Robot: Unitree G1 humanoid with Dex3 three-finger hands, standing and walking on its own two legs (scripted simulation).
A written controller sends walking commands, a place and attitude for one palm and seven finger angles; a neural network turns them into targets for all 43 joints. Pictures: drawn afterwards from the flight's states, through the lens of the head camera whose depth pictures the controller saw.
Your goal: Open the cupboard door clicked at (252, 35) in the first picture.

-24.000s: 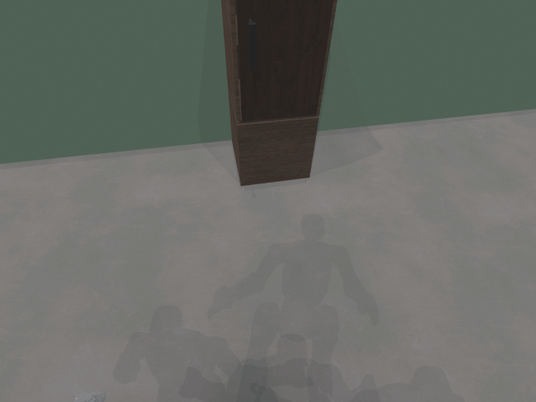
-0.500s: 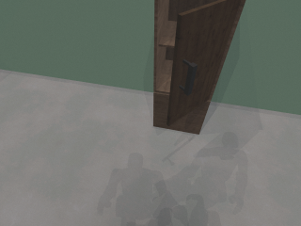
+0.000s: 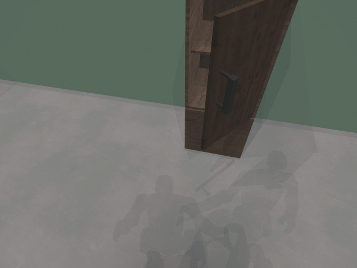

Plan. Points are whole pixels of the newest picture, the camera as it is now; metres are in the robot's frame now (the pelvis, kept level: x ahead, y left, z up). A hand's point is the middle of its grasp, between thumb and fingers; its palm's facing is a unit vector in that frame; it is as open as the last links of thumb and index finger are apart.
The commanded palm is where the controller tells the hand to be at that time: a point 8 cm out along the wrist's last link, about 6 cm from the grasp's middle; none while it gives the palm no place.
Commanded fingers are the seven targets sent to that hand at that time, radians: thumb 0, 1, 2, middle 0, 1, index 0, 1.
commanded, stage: look to check the result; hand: left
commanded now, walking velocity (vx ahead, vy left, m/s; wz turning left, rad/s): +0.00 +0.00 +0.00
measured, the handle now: (225, 92) +0.66 -0.12 -0.02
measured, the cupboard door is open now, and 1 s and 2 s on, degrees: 51 51 51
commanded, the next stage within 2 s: walk to a spot facing it in 0.22 s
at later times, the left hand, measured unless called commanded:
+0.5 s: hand out of the picture +0.11 +0.23 -0.16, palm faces -0.05 -0.94 -0.34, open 7.4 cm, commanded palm none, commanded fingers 0.00 0.90 0.90 -0.20 -0.30 -0.20 -0.30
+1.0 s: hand out of the picture +0.08 +0.14 -0.17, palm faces -0.26 -0.92 -0.27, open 7.4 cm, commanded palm none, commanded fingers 0.00 0.90 0.90 -0.20 -0.30 -0.20 -0.30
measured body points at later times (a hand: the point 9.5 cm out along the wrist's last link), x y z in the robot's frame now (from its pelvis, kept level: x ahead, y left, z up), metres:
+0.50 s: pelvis +0.02 -0.01 +0.00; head +0.05 -0.02 +0.45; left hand +0.11 +0.28 -0.13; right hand +0.09 -0.30 -0.15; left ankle +0.00 +0.11 -0.75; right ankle +0.00 -0.11 -0.75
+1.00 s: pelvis +0.00 -0.04 +0.00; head +0.05 -0.08 +0.44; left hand +0.10 +0.19 -0.14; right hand +0.01 -0.31 -0.16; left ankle +0.02 +0.13 -0.67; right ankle -0.01 -0.11 -0.75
